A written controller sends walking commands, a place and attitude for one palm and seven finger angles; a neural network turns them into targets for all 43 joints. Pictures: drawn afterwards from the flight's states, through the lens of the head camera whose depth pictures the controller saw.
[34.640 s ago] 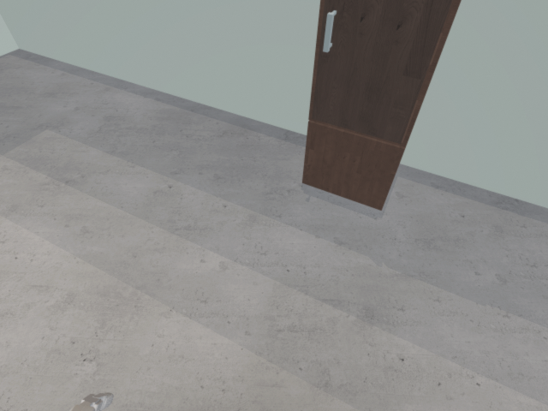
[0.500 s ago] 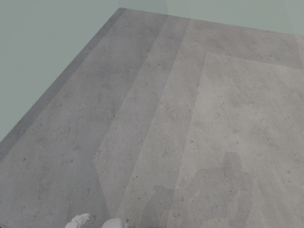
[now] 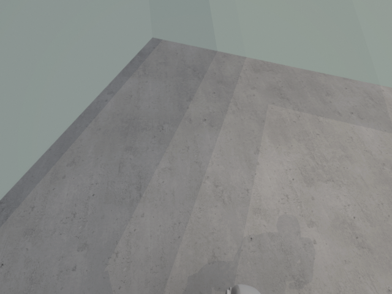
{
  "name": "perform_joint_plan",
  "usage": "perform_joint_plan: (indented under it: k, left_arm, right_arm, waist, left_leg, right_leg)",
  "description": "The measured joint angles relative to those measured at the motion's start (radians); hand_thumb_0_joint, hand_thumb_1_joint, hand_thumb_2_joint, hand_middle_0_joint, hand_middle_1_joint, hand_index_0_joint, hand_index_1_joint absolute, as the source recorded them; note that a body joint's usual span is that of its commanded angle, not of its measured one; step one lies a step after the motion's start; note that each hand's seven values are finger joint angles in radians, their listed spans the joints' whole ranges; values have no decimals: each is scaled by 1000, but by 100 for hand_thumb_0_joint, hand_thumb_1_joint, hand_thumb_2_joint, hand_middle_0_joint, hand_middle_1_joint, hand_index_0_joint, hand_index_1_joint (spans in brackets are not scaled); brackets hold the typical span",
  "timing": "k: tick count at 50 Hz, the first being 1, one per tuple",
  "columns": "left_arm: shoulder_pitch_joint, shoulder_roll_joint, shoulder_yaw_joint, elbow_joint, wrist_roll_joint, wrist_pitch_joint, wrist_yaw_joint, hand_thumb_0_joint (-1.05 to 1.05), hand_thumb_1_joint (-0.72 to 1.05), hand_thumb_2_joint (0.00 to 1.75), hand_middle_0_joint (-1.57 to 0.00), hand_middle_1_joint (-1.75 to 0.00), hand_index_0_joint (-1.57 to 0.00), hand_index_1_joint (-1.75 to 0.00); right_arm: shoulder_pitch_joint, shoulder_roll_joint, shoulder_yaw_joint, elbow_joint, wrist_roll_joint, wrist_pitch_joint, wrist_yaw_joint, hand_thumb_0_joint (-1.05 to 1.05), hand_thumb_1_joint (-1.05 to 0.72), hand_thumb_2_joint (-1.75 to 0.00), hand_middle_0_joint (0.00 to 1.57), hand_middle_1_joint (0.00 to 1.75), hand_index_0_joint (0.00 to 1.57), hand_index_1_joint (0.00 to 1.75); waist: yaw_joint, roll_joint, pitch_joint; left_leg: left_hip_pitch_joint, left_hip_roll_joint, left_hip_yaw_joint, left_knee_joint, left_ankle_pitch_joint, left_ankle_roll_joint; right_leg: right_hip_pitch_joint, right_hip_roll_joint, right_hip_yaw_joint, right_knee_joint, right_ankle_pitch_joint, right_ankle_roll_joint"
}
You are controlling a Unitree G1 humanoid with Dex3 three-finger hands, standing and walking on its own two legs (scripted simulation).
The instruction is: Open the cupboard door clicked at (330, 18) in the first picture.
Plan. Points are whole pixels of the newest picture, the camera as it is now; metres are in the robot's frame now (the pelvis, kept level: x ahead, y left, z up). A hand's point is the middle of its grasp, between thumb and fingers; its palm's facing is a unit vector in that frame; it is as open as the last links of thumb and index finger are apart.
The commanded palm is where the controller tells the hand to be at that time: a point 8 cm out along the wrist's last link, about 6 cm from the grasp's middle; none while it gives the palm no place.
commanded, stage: walk to a spot facing it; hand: left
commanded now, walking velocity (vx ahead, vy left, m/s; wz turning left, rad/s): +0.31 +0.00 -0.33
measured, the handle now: out of the picture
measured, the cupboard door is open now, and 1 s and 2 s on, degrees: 43 43 43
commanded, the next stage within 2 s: turn to face it in 0.12 s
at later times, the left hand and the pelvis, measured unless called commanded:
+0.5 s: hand (159, 233) +0.28 +0.12 -0.17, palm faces +0.02 -0.98 -0.22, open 7.2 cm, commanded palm none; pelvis +0.21 -0.07 +0.00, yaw +1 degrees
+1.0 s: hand (146, 205) +0.35 +0.17 -0.16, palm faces +0.28 -0.93 -0.26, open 7.4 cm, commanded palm none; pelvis +0.30 -0.07 +0.00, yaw +17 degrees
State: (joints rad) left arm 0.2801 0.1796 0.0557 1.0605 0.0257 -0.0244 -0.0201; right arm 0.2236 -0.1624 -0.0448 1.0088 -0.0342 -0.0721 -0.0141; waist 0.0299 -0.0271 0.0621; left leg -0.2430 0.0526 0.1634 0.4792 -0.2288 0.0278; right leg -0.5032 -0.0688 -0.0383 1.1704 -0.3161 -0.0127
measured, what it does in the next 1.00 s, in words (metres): walks ahead, turning left: right foot, then left foot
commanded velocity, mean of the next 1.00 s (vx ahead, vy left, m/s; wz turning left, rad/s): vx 0.05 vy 0.00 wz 0.42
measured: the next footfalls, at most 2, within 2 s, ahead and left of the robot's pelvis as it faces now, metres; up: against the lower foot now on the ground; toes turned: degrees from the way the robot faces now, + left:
right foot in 0.24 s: +0.21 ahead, -0.15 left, +0.00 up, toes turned -12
left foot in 0.64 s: +0.36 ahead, +0.05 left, +0.00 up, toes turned +13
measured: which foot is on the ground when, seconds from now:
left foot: down 0.00-0.24, up 0.26-0.62, down 0.64-1.00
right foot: up 0.00-0.22, down 0.24-0.64, up 0.66-1.00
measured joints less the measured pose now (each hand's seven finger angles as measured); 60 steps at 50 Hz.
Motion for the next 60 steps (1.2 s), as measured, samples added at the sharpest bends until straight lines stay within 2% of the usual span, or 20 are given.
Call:
perform_joint_plan:
  k: [5,10,12,14,16,18,23,28,31,32,33,35,37,39,46,51,54,55,57,60]
  left_arm:
    - [-77,-2,3,-54,1,5,-9,1,91,90,-20,-30,-20,-29]
    - [-128,22,8,-67,3,10,-15,1,91,90,-20,-30,-20,-29]
    - [-137,34,8,-73,6,-7,-14,1,91,90,-20,-30,-20,-30]
    - [-152,27,6,-70,0,-31,-2,1,91,90,-20,-30,-20,-30]
    - [-153,15,-2,-67,-5,-41,15,1,91,90,-20,-30,-20,-30]
    - [-143,4,-11,-61,-9,-42,28,0,91,90,-20,-30,-20,-30]
    - [-114,2,-7,-46,-14,-39,49,0,95,90,-21,-30,-21,-30]
    - [-92,7,-9,-40,-8,-18,44,0,94,90,-21,-30,-21,-30]
    - [-67,13,-8,-43,-9,-3,41,0,93,90,-21,-30,-21,-30]
    - [-57,13,-7,-45,-13,5,40,0,93,90,-21,-30,-21,-30]
    - [-59,18,-7,-46,-18,17,39,0,92,90,-21,-30,-21,-30]
    - [-79,32,-7,-56,-17,44,41,1,92,90,-20,-30,-20,-30]
    - [-106,41,0,-72,-12,56,40,1,92,90,-20,-30,-20,-30]
    - [-133,46,6,-95,-8,58,35,1,91,90,-20,-30,-20,-30]
    - [-169,66,12,-161,-4,60,29,1,91,90,-20,-30,-20,-30]
    - [-176,75,8,-179,-7,66,31,1,91,90,-20,-30,-20,-30]
    - [-164,75,1,-195,-12,52,32,1,91,90,-20,-30,-20,-30]
    - [-151,80,-1,-203,-8,41,33,1,91,90,-20,-30,-20,-30]
    - [-139,62,-10,-196,-3,36,41,1,91,90,-20,-30,-20,-30]
    - [-106,38,-22,-186,-5,39,46,1,91,90,-20,-30,-20,-30]
  right_arm:
    - [101,-27,-8,61,-2,22,10,0,-93,-90,20,30,20,30]
    - [178,-32,-7,88,-6,36,14,0,-92,-90,20,30,20,30]
    - [206,-30,-4,96,-1,41,15,1,-91,-90,20,30,20,30]
    - [186,-31,-3,110,11,56,14,1,-91,-90,20,30,20,30]
    - [160,-26,-2,111,19,65,9,1,-91,-90,20,30,20,30]
    - [130,-15,2,102,22,67,4,1,-91,-90,20,30,20,30]
    - [48,14,10,55,20,72,11,1,-91,-90,19,30,20,30]
    - [-32,-8,3,15,16,87,20,1,-93,-90,20,30,20,30]
    - [-59,-28,1,-21,11,85,29,1,-93,-90,19,30,20,30]
    - [-61,-39,-1,-37,6,78,31,1,-93,-90,20,30,20,30]
    - [-69,-44,-4,-48,4,71,27,1,-92,-90,20,30,20,30]
    - [-81,-48,-3,-65,6,65,20,1,-92,-90,20,30,20,30]
    - [-78,-52,-2,-76,7,67,12,0,-91,-90,20,30,20,30]
    - [-72,-57,-1,-79,8,72,6,0,-91,-90,20,30,20,30]
    - [-53,-57,-4,-78,8,88,15,0,-90,-90,20,30,20,30]
    - [-41,-61,-17,-87,5,102,23,0,-90,-90,20,30,20,30]
    - [-36,-71,-29,-92,10,115,24,1,-90,-90,20,30,20,30]
    - [-34,-72,-33,-94,14,121,25,1,-90,-90,20,30,20,30]
    - [-50,-94,-45,-86,14,132,27,1,-90,-90,20,30,20,30]
    - [-60,-112,-54,-85,11,142,34,1,-90,-90,20,30,20,30]
  waist:
    - [-23,27,-6]
    - [-62,30,-5]
    - [-66,30,-6]
    - [-69,48,17]
    - [-78,52,30]
    - [-80,44,28]
    - [-73,15,14]
    - [-56,2,25]
    - [-50,-14,29]
    - [-51,-11,24]
    - [-55,-16,24]
    - [-54,-25,35]
    - [-51,-20,35]
    - [-44,-10,36]
    - [-39,23,17]
    - [-55,44,10]
    - [-57,55,6]
    - [-50,41,-2]
    - [-49,65,14]
    - [-58,69,25]
  left_leg:
    - [112,9,27,-96,-21,-20]
    - [182,30,63,-69,-115,-67]
    - [166,54,68,39,-191,-82]
    - [69,63,-2,309,-291,-65]
    - [-39,42,-67,529,-297,-58]
    - [-129,32,-93,616,-261,-59]
    - [-244,38,-81,482,-146,-71]
    - [-249,27,-35,308,-83,-66]
    - [-193,1,-18,182,9,-46]
    - [-181,-4,-24,160,57,-1]
    - [-197,-14,-29,193,32,33]
    - [-202,-28,-41,221,-26,57]
    - [-194,-37,-64,193,-28,51]
    - [-178,-45,-87,142,1,40]
    - [-140,-58,-169,24,61,24]
    - [-150,-70,-237,22,65,-8]
    - [-176,-87,-276,62,48,-34]
    - [-199,-101,-271,108,-5,-41]
    - [-256,-99,-259,306,-179,-52]
    - [-315,-84,-204,577,-212,-75]
  right_leg:
    - [-37,-40,-27,-319,95,11]
    - [44,-17,-69,-516,128,4]
    - [105,5,-78,-577,101,-21]
    - [108,26,-86,-522,38,-43]
    - [154,32,-103,-545,26,-42]
    - [209,34,-121,-603,31,-42]
    - [327,33,-170,-727,32,-38]
    - [392,23,-226,-710,-35,-15]
    - [395,-3,-250,-607,-118,9]
    - [365,-15,-253,-521,-148,22]
    - [310,-22,-218,-391,-206,41]
    - [197,-5,-114,-146,-263,58]
    - [105,7,-55,-11,-231,71]
    - [41,4,-15,25,-161,83]
    - [5,-3,48,-151,-69,102]
    - [80,29,42,-340,-94,94]
    - [180,52,29,-555,-32,80]
    - [208,41,39,-628,-18,56]
    - [209,44,14,-600,-23,21]
    - [252,21,-29,-629,-18,6]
